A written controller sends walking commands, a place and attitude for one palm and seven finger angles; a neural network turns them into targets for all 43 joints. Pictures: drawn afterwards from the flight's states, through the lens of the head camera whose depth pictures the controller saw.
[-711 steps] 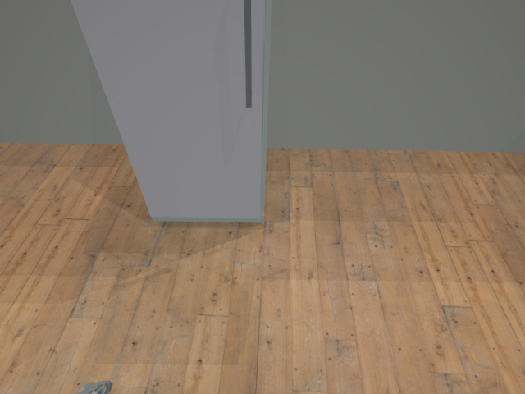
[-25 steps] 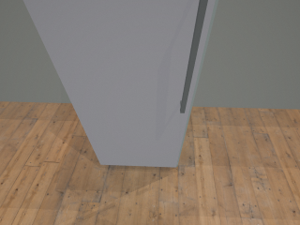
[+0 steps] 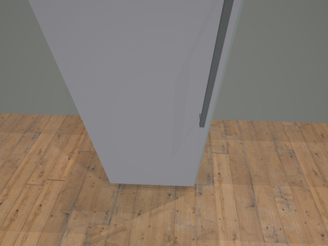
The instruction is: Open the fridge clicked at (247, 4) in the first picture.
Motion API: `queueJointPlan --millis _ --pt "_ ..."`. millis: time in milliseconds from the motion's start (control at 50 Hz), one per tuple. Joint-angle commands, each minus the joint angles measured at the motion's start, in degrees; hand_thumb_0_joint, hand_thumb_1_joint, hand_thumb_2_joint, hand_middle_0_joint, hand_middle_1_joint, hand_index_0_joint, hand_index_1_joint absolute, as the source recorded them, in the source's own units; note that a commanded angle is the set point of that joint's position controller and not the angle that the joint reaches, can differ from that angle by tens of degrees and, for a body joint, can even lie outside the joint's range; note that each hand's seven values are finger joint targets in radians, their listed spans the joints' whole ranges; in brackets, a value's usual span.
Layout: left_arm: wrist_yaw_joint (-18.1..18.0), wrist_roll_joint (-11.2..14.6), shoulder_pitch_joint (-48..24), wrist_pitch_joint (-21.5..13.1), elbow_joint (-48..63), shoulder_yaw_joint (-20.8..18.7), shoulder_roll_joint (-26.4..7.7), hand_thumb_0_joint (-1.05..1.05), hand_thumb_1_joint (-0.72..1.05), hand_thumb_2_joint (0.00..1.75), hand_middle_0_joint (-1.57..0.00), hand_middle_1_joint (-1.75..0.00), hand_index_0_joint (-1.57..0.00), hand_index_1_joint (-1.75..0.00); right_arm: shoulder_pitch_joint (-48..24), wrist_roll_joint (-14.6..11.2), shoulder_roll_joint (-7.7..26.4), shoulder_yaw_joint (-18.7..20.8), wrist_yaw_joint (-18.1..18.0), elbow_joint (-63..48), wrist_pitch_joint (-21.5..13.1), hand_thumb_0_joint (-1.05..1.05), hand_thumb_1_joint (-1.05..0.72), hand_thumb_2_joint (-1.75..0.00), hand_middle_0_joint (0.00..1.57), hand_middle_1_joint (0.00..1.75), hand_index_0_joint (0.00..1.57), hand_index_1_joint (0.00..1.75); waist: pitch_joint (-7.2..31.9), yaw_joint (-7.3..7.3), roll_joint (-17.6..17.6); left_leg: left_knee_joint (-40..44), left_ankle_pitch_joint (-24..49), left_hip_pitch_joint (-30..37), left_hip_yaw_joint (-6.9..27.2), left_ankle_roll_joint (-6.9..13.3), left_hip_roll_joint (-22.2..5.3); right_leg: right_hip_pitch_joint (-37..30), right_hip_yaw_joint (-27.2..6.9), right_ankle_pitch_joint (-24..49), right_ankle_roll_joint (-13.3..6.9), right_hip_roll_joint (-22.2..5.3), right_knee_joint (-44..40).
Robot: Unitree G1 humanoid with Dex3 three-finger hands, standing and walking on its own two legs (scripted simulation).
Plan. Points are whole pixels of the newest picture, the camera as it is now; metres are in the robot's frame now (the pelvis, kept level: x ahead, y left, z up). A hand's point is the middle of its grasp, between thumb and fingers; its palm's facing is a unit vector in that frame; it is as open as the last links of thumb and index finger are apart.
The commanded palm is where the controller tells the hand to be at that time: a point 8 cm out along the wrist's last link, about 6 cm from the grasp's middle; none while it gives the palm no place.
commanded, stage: look again from close up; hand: right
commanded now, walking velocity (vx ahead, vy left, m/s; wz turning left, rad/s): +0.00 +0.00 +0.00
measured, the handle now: (212, 68) +0.55 -0.10 +0.16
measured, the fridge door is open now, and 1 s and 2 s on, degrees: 0 0 0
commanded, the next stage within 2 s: none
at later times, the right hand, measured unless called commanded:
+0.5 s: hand out of the picture +0.01 -0.18 -0.17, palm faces +0.01 +0.97 -0.23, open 7.4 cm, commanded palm none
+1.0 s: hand out of the picture +0.00 -0.17 -0.17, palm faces +0.02 +0.97 -0.23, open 7.4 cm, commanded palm none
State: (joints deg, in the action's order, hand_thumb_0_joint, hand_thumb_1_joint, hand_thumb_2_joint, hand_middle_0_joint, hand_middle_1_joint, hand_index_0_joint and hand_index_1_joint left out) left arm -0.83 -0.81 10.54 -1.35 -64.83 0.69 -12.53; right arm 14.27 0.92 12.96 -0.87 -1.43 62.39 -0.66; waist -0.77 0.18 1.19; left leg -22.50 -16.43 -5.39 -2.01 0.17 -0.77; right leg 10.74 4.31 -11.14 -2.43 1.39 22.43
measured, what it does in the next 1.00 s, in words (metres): stands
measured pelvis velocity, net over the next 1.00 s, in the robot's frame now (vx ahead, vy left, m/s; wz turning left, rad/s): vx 0.00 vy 0.02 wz -0.01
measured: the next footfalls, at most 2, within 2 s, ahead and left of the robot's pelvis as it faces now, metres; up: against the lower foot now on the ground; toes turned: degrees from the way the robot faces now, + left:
none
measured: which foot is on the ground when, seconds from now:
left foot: down 0.00-1.00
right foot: down 0.00-1.00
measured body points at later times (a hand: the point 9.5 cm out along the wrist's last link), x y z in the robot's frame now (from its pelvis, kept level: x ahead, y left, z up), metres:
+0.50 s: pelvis +0.00 +0.01 +0.00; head +0.00 +0.01 +0.45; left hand +0.04 +0.26 -0.15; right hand +0.01 -0.23 -0.16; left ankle -0.05 +0.11 -0.74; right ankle +0.01 -0.09 -0.74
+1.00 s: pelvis +0.00 +0.02 +0.00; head -0.01 +0.02 +0.45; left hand +0.03 +0.27 -0.15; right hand +0.00 -0.22 -0.16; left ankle -0.05 +0.11 -0.74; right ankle +0.01 -0.09 -0.74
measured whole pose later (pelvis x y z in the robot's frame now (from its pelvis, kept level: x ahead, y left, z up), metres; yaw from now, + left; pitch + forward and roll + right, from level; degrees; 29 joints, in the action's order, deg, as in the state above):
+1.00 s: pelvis +0.00 +0.02 +0.00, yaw -1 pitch -1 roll +0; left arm -1.2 -0.8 11.5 -1.0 -65.9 0.8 -11.8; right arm 15.9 0.8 12.0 -0.7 -1.5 63.2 -1.0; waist -0.8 0.5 0.8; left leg -21.3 -15.7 -4.3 -3.3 2.0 0.9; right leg 10.1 2.9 -10.2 -0.5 -0.1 21.8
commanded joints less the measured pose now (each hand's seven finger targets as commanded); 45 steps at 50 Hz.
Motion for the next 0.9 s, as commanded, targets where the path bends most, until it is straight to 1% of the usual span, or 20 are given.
queueJointPlan --millis 0,80,100,140,160,200,220,280,340,380,420,460,540,580,640,660,720,780,840,880 --pt "-0.5 0.3 0.5 -1.2 2.6 -1.3 -8.8 0.0 0.9 0.9 -0.2 -0.3 -0.2 -0.3 2.1 0.0 8.1 1.8 -0.4 -1.9 -1.1 0.0 -0.9 -0.9 0.2 0.3 0.2 0.3 0.8 0.13 -0.7 3.7 10.8 -3.3 5.3 1.6 -6.3 -3.3 -8.1 12.5 -0.1 -8.5 -3.3" --pt "-0.6 0.3 0.3 -1.1 2.6 -1.3 -8.7 0.0 0.9 0.9 -0.2 -0.3 -0.2 -0.3 2.3 0.0 8.0 1.7 -0.4 -1.9 -1.2 0.0 -0.9 -0.9 0.2 0.3 0.2 0.3 0.2 0.16 -0.2 4.1 11.5 -3.7 5.4 1.6 -6.4 -3.4 -8.1 12.4 -0.1 -8.6 -3.2" --pt "-0.6 0.2 0.2 -1.1 2.5 -1.3 -8.8 0.0 0.9 0.9 -0.2 -0.3 -0.2 -0.3 2.3 0.0 8.0 1.8 -0.4 -1.9 -1.2 0.0 -0.9 -0.9 0.2 0.3 0.2 0.3 -0.1 0.23 -0.8 4.2 11.3 -3.9 5.6 1.6 -6.4 -3.5 -7.9 12.2 0.0 -8.6 -3.4" --pt "-0.6 0.3 0.1 -1.1 2.5 -1.3 -8.7 0.0 0.9 0.9 -0.2 -0.3 -0.2 -0.3 2.4 -0.1 7.9 1.7 -0.4 -1.8 -1.1 0.0 -0.9 -0.9 0.2 0.3 0.2 0.3 -0.2 0.26 -0.6 4.6 10.2 -4.0 5.5 1.6 -6.4 -3.3 -8.0 11.2 0.0 -8.5 -3.6" --pt "-0.6 0.3 0.1 -1.0 2.4 -1.2 -8.5 0.0 0.9 0.9 -0.2 -0.3 -0.2 -0.3 2.7 0.0 8.0 1.7 -0.4 -1.8 -1.2 0.0 -0.9 -0.9 0.2 0.3 0.2 0.3 -0.6 0.32 0.0 4.7 11.4 -3.8 5.5 1.6 -6.4 -3.2 -7.9 11.7 0.0 -8.5 -3.2" --pt "-0.6 0.3 0.2 -1.0 2.4 -1.2 -8.7 0.0 0.9 0.9 -0.2 -0.3 -0.2 -0.3 2.4 0.0 8.1 1.8 -0.4 -1.8 -1.2 0.0 -0.9 -0.9 0.2 0.3 0.2 0.3 -0.7 0.2 -0.2 4.8 11.1 -3.9 5.6 1.6 -6.4 -2.9 -7.9 11.1 0.1 -8.4 -3.4" --pt "-0.6 0.2 0.2 -1.0 2.3 -1.2 -8.7 0.0 0.9 0.9 -0.2 -0.3 -0.2 -0.3 2.6 0.0 7.9 1.8 -0.4 -1.7 -1.2 0.0 -0.9 -0.9 0.2 0.3 0.2 0.3 -0.2 0.18 -0.5 4.8 10.5 -3.8 5.5 1.7 -6.4 -3.4 -8.0 10.9 0.1 -8.4 -3.6" --pt "-0.6 0.3 0.1 -1.0 2.3 -1.1 -8.5 0.0 0.9 0.9 -0.2 -0.3 -0.2 -0.3 3.0 -0.1 7.9 1.8 -0.4 -1.7 -1.2 0.0 -0.9 -0.9 0.2 0.3 0.2 0.3 -0.8 0.35 -1.0 5.0 11.0 -3.8 5.6 1.6 -6.4 -3.2 -7.9 11.1 0.2 -8.4 -3.5" --pt "-0.6 0.3 0.4 -0.9 2.1 -1.2 -8.3 0.0 0.9 0.9 -0.2 -0.3 -0.2 -0.3 2.8 -0.1 7.7 1.8 -0.4 -1.6 -1.2 0.0 -0.9 -0.9 0.2 0.3 0.2 0.3 -0.5 0.26 -0.6 5.2 9.9 -3.8 5.7 1.7 -6.3 -3.2 -8.0 10.2 0.2 -8.4 -3.8" --pt "-0.6 0.3 0.3 -0.9 2.0 -1.2 -8.3 0.0 0.9 0.9 -0.2 -0.3 -0.2 -0.3 3.1 -0.1 7.8 1.8 -0.4 -1.6 -1.3 0.0 -0.9 -0.9 0.2 0.3 0.2 0.3 -0.2 0.27 -0.5 5.1 12.2 -3.4 5.6 1.7 -6.5 -3.5 -7.7 11.4 0.3 -8.4 -3.2" --pt "-0.7 0.3 0.3 -0.9 2.0 -1.2 -8.3 0.0 0.9 0.9 -0.2 -0.3 -0.2 -0.3 3.1 -0.1 7.7 1.8 -0.4 -1.5 -1.2 0.0 -0.9 -0.9 0.2 0.3 0.2 0.3 -0.7 0.27 -0.8 5.4 10.4 -3.8 5.7 1.7 -6.4 -3.2 -7.9 10.1 0.4 -8.4 -3.6" --pt "-0.6 0.3 0.4 -0.9 1.9 -1.1 -8.0 0.0 0.9 0.9 -0.2 -0.3 -0.2 -0.3 3.3 0.0 7.6 1.7 -0.4 -1.4 -1.3 0.0 -0.9 -0.9 0.2 0.3 0.2 0.3 -0.7 0.39 -0.2 5.5 11.4 -3.5 5.6 1.7 -6.4 -3.1 -7.6 10.6 0.4 -8.4 -3.2" --pt "-0.7 0.2 0.6 -0.9 1.9 -1.1 -8.2 0.0 0.9 0.9 -0.2 -0.3 -0.2 -0.3 3.3 -0.2 7.5 1.8 -0.3 -1.3 -1.3 0.0 -0.9 -0.9 0.2 0.3 0.2 0.3 -0.4 0.27 -1.1 5.5 10.5 -3.6 5.8 1.8 -6.3 -3.1 -7.8 10.0 0.5 -8.3 -3.5" --pt "-0.7 0.3 0.8 -0.9 1.7 -1.0 -8.0 0.0 0.9 0.9 -0.2 -0.3 -0.2 -0.3 3.5 -0.1 7.6 1.8 -0.4 -1.3 -1.3 0.0 -0.9 -0.9 0.2 0.3 0.2 0.3 -0.5 0.35 -0.5 5.3 12.1 -3.0 5.4 1.7 -6.5 -2.9 -7.7 10.9 0.5 -8.4 -3.3" --pt "-0.7 0.3 0.9 -0.8 1.6 -1.0 -7.9 0.0 0.9 0.9 -0.2 -0.3 -0.2 -0.3 3.6 -0.2 7.3 1.7 -0.3 -1.1 -1.2 0.0 -0.9 -0.9 0.2 0.3 0.2 0.3 -0.9 0.36 -1.0 5.7 10.0 -3.6 5.6 1.8 -6.3 -2.9 -7.9 9.6 0.5 -8.3 -3.6" --pt "-0.7 0.3 0.9 -0.8 1.7 -1.0 -7.6 0.0 0.9 0.9 -0.2 -0.3 -0.2 -0.3 3.8 -0.1 7.2 1.7 -0.4 -1.2 -1.3 0.0 -0.9 -0.9 0.2 0.3 0.2 0.3 -1.4 0.43 0.1 5.8 10.8 -3.7 5.6 1.7 -6.2 -2.7 -7.8 10.0 0.5 -8.4 -3.3" --pt "-0.7 0.2 1.0 -0.8 1.6 -1.0 -7.8 0.0 0.9 0.9 -0.2 -0.3 -0.2 -0.3 3.8 -0.2 7.1 1.7 -0.4 -1.1 -1.3 0.0 -0.9 -0.9 0.2 0.3 0.2 0.3 -1.3 0.3 -0.8 5.9 9.7 -4.0 5.7 1.8 -6.3 -2.7 -7.9 9.2 0.6 -8.2 -3.5" --pt "-0.8 0.3 1.2 -0.8 1.5 -1.0 -7.6 0.0 0.9 0.9 -0.2 -0.3 -0.2 -0.3 3.8 -0.1 7.2 1.8 -0.4 -1.1 -1.3 0.0 -0.9 -0.9 0.2 0.3 0.2 0.3 -0.8 0.33 -0.5 5.5 11.9 -3.3 5.5 1.8 -6.3 -2.8 -7.6 10.5 0.6 -8.3 -3.2" --pt "-0.8 0.2 1.3 -0.8 1.5 -1.0 -7.7 0.0 0.9 0.9 -0.2 -0.3 -0.2 -0.3 3.8 -0.2 7.0 1.8 -0.4 -1.1 -1.2 0.0 -0.9 -0.9 0.2 0.3 0.2 0.3 -1.2 0.34 -0.8 5.8 10.0 -3.7 5.4 1.9 -6.3 -2.5 -7.8 9.5 0.6 -8.3 -3.5" --pt "-0.8 0.3 1.4 -0.8 1.5 -1.0 -7.4 0.0 0.9 0.9 -0.2 -0.3 -0.2 -0.3 4.0 -0.1 7.0 1.8 -0.4 -1.0 -1.3 0.0 -0.9 -0.9 0.2 0.3 0.2 0.3 -1.3 0.38 -0.5 5.8 10.9 -3.5 5.5 1.8 -6.3 -2.5 -7.8 9.8 0.6 -8.3 -3.3"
